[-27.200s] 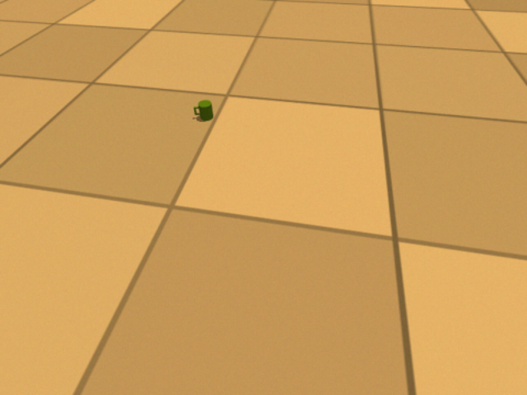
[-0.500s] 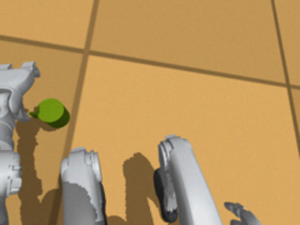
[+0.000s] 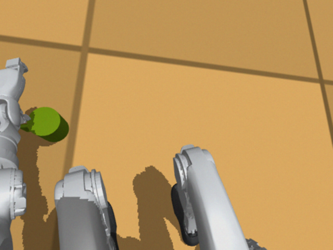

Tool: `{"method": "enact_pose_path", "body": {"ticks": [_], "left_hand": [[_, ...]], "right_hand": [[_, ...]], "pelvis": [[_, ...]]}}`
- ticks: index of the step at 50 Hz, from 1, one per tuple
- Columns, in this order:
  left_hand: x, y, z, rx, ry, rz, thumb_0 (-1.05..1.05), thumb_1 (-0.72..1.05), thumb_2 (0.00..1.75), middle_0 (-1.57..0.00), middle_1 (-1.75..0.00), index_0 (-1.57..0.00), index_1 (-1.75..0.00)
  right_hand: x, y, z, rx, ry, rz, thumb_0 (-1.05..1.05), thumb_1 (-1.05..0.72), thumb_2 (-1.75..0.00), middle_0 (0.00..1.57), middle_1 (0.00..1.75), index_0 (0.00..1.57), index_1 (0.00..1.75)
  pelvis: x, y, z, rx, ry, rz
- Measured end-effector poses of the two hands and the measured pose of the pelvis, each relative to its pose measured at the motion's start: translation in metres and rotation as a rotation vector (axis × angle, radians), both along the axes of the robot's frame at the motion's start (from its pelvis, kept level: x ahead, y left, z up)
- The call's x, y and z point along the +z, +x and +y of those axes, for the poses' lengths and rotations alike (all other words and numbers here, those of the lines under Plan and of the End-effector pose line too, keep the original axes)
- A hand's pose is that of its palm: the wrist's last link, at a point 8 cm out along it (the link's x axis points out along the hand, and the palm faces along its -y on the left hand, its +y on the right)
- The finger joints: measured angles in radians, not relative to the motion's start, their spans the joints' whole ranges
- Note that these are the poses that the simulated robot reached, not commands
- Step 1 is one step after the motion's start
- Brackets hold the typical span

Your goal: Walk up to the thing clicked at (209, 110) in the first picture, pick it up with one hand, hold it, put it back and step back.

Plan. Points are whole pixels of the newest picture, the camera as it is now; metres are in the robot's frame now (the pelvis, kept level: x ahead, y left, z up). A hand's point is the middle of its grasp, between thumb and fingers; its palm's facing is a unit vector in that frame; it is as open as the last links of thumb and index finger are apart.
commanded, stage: home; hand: left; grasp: from above
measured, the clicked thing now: (44, 126) +0.48 +0.30 -0.31
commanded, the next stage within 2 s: none
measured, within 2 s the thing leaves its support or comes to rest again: neither
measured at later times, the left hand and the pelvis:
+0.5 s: hand out of the picture +0.31 +0.25 +0.08, palm faces -0.14 -0.80 -0.58, open 7.6 cm; pelvis +0.02 +0.00 +0.18, yaw +5 degrees
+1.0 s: hand out of the picture +0.24 +0.21 +0.28, palm faces +0.21 -0.95 -0.21, open 7.4 cm; pelvis +0.08 +0.00 +0.34, yaw +8 degrees
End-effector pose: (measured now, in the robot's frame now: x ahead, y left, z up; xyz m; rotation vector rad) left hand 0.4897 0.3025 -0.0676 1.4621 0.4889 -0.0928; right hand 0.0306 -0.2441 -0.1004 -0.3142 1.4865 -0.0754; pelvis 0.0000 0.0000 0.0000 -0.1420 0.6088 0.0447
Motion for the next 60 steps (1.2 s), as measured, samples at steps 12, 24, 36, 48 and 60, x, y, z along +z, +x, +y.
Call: {"method": "enact_pose_path", "body": {"ticks": [12,24,36,48,60], "left_hand": [[0.096,-0.081,-0.004,0.166,-0.352,0.041,0.00,0.46,0.88,-0.22,-0.44,-0.20,-0.45],[0.182,-0.183,-0.013,0.439,-0.662,0.022,0.01,0.85,0.89,-0.21,-0.31,-0.21,-0.32],[0.268,-0.241,-0.032,0.722,-0.948,0.030,0.01,0.90,0.90,-0.21,-0.30,-0.20,-0.30],[0.359,-0.272,-0.044,0.875,-1.091,0.017,0.01,0.91,0.90,-0.21,-0.29,-0.20,-0.30],[0.402,-0.297,-0.049,0.873,-1.115,-0.009,0.01,0.91,0.90,-0.20,-0.29,-0.20,-0.30]], "right_hand": [[0.081,0.076,-0.013,0.021,0.008,-0.191,0.00,-0.90,-0.90,0.20,0.30,0.20,0.30],[0.189,0.187,0.002,0.136,0.005,-0.540,0.01,-0.91,-0.90,0.20,0.30,0.20,0.30],[0.286,0.222,0.039,0.138,0.053,-0.718,0.01,-0.90,-0.90,0.20,0.30,0.20,0.30],[0.360,0.214,0.039,0.078,0.014,-0.767,0.01,-0.90,-0.90,0.20,0.30,0.21,0.30],[0.400,0.243,0.033,0.101,-0.002,-0.908,0.01,-0.90,-0.90,0.20,0.30,0.20,0.30]], "pelvis": [[0.088,0.009,-0.001,0.017,0.020,-0.010],[0.176,0.015,-0.004,0.057,0.047,-0.106],[0.260,0.040,-0.002,0.087,0.074,-0.222],[0.330,0.075,0.003,0.107,0.098,-0.336],[0.353,0.090,0.004,0.120,0.118,-0.406]]}}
